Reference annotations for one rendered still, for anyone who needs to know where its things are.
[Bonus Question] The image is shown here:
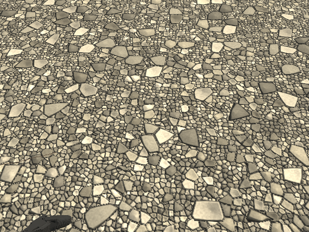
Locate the robot left hand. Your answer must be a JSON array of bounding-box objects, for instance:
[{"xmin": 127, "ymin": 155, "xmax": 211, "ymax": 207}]
[{"xmin": 20, "ymin": 215, "xmax": 71, "ymax": 232}]

